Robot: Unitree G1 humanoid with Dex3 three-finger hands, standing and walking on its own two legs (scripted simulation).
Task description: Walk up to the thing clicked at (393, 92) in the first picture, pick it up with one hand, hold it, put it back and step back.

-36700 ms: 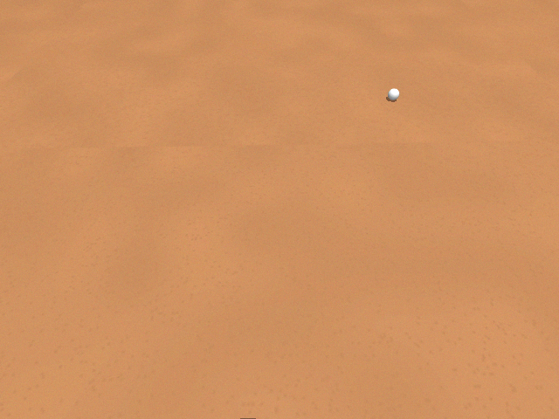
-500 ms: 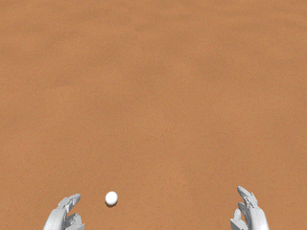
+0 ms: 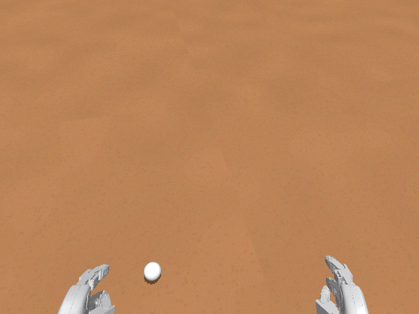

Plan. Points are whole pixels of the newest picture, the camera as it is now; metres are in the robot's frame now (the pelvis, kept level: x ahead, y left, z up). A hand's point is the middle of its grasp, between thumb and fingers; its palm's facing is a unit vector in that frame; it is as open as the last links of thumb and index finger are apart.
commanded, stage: home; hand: left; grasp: from above
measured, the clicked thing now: (152, 271) +0.43 +0.24 -0.68
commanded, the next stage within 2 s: stand in 0.12 s
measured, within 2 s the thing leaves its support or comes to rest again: neither
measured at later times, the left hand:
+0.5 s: hand out of the picture +0.11 +0.23 -0.10, palm faces +0.04 -0.94 -0.35, open 7.4 cm
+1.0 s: hand out of the picture +0.04 +0.25 -0.10, palm faces +0.07 -0.94 -0.33, open 7.4 cm
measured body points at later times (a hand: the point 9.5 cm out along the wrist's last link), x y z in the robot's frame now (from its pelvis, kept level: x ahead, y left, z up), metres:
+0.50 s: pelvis +0.00 +0.00 +0.04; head +0.02 +0.01 +0.48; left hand +0.11 +0.28 -0.08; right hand +0.11 -0.27 -0.08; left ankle +0.00 +0.12 -0.68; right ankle -0.01 -0.13 -0.68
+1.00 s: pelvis +0.00 +0.01 +0.07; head -0.01 +0.01 +0.51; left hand +0.04 +0.30 -0.08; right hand +0.08 -0.26 -0.08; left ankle +0.00 +0.12 -0.68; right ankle -0.01 -0.13 -0.68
